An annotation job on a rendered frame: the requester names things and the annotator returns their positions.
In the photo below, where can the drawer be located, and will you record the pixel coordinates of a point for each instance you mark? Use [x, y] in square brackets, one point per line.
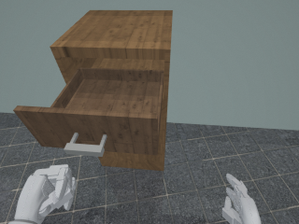
[123, 104]

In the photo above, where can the right robot hand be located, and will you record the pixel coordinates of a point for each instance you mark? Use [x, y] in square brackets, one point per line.
[244, 205]

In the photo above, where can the cabinet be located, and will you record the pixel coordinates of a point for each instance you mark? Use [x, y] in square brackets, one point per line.
[121, 39]

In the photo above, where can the handle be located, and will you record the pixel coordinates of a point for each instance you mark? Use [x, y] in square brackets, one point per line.
[85, 149]

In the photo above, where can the left robot hand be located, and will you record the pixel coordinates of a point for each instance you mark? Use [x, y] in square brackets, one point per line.
[45, 190]

